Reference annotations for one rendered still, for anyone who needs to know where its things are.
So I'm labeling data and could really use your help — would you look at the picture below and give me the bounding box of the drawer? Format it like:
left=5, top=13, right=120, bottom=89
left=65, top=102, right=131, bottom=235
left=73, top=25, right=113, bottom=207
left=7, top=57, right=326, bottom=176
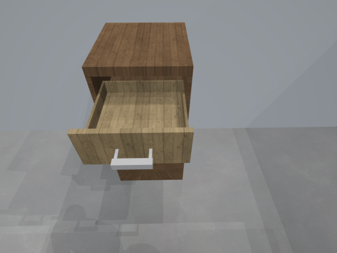
left=67, top=80, right=194, bottom=164

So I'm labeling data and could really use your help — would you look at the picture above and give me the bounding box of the handle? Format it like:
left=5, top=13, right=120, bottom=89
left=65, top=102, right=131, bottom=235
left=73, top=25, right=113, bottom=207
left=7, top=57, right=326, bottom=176
left=111, top=149, right=153, bottom=170

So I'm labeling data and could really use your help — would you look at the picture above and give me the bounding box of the cabinet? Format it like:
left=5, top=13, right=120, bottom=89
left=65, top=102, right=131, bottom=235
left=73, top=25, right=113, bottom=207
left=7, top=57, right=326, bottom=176
left=82, top=22, right=193, bottom=181

